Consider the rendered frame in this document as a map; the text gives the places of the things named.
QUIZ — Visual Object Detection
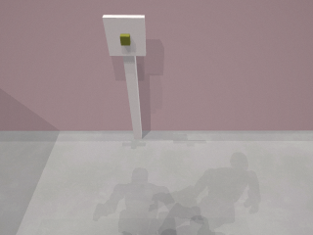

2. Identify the button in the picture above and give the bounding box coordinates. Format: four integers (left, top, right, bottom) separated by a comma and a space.
119, 33, 131, 46

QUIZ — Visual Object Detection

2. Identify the panel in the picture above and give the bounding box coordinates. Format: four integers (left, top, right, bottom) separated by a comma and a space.
102, 15, 146, 139

